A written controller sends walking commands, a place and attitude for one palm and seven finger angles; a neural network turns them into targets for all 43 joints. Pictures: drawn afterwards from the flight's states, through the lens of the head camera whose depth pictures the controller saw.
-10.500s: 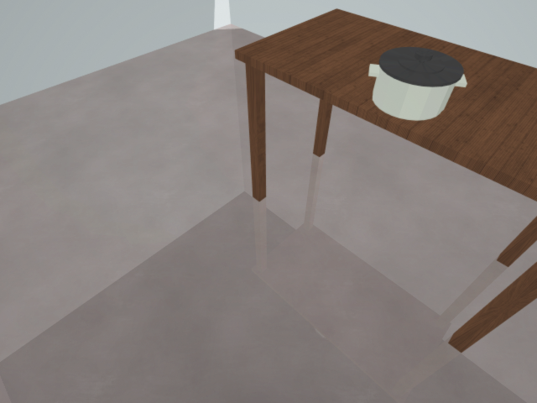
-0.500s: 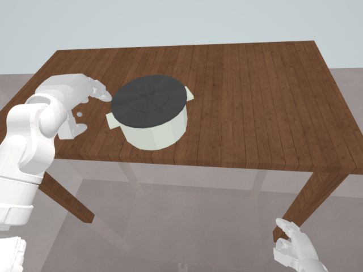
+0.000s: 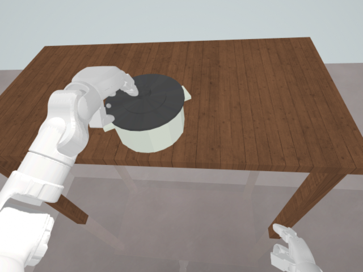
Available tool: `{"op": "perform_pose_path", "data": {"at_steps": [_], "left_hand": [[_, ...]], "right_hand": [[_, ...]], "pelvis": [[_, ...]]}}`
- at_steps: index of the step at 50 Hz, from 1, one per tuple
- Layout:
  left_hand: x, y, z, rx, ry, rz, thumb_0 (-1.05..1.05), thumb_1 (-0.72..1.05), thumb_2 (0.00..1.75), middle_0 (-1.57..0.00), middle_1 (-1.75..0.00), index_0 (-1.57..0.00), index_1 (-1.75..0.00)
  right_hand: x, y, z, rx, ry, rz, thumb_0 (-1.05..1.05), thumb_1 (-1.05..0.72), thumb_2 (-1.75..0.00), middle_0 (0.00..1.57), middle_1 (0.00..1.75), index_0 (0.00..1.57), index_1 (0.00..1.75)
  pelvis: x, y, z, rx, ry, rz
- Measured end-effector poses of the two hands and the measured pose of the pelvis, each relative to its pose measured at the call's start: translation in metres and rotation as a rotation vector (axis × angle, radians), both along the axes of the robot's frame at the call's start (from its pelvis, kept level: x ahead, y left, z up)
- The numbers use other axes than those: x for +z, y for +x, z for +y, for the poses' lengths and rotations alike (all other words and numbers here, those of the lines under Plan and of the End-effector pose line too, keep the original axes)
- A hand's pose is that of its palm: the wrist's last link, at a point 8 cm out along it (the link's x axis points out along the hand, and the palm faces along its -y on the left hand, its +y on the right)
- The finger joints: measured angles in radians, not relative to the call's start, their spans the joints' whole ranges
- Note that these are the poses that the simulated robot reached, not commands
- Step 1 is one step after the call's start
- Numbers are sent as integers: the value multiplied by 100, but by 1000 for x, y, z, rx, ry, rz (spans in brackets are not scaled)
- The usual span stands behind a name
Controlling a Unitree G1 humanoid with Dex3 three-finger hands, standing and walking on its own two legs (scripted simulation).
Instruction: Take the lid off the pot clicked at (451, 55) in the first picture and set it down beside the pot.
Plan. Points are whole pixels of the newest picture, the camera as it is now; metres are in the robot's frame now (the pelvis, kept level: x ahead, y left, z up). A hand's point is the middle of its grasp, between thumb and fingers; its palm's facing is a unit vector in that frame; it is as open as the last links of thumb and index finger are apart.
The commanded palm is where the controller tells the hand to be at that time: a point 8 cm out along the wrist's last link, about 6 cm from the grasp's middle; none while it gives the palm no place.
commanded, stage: move the open hand above the knob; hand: left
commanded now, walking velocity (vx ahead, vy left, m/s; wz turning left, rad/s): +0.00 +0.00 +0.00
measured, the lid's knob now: (142, 91) +0.50 +0.13 +0.12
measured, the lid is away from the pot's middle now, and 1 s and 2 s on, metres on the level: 0.00 0.00 0.00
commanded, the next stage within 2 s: lower the open fingers around the knob in 1.28 s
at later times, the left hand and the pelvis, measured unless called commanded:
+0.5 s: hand (133, 78) +0.47 +0.12 +0.19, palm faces -0.23 -0.04 -0.97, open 10.0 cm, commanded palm +0.45 +0.13 +0.25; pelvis +0.01 +0.00 +0.00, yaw -1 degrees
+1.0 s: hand (134, 77) +0.47 +0.12 +0.18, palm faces -0.26 -0.04 -0.97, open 10.0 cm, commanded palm +0.45 +0.13 +0.25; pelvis +0.01 +0.00 +0.00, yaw -1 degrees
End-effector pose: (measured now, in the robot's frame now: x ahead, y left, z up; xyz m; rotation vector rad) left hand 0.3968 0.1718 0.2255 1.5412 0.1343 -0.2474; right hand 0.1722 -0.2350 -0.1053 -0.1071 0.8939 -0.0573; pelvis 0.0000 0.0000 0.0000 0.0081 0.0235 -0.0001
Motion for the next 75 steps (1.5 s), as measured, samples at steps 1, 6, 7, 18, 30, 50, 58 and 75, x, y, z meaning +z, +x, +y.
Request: {"op": "perform_pose_path", "data": {"at_steps": [1, 6, 7, 18, 30, 50, 58, 75], "left_hand": [[2, 4, -1, 0, -3, -3, 0, -31, 151, -86, -8, -86, -8], [11, 25, 2, 57, -22, -22, 0, -31, 151, -86, -8, -86, -8], [12, 27, 1, 61, -23, -22, 0, -31, 151, -86, -8, -86, -8], [11, 48, -34, 17, -11, 2, 0, -31, 151, -86, -8, -86, -8], [12, 68, -50, 57, -1, 29, 0, -31, 151, -86, -8, -86, -8], [17, 71, -45, 35, -22, 16, 0, -31, 151, -86, -8, -86, -8], [21, 62, -41, 32, -26, -13, 0, -31, 151, -86, -8, -86, -8], [14, 60, -38, 93, -34, 39, 0, -31, 151, -86, -8, -86, -8]], "right_hand": [[0, 0, 1, -2, -1, 1, 1, -90, -90, 20, 30, 20, 30], [-1, -6, 2, -16, 5, 14, 1, -90, -89, 20, 30, 20, 30], [-2, -7, 2, -18, 9, 20, 1, -90, -89, 20, 30, 20, 30], [-9, -21, -8, -54, 5, 62, 1, -90, -89, 20, 30, 20, 30], [-15, -42, -24, -100, -5, 110, 1, -90, -89, 19, 30, 20, 30], [-12, -54, -29, -141, -30, 125, 1, -90, -90, 19, 30, 20, 30], [-8, -36, -16, -105, -3, 78, 1, -90, -90, 19, 30, 20, 30], [-9, -31, -9, -79, 5, 68, 1, -90, -89, 20, 30, 20, 30]], "pelvis": [[0, 0, 0, 0, 0, 1], [1, 2, 0, -1, 2, 18], [1, 3, 1, -2, 2, 21], [0, 8, -1, -6, 4, 30], [0, 10, -7, -13, 7, 44], [1, 12, -4, -24, 6, 43], [1, 11, -1, -20, 6, 41], [0, 6, -1, -9, 7, 40]]}}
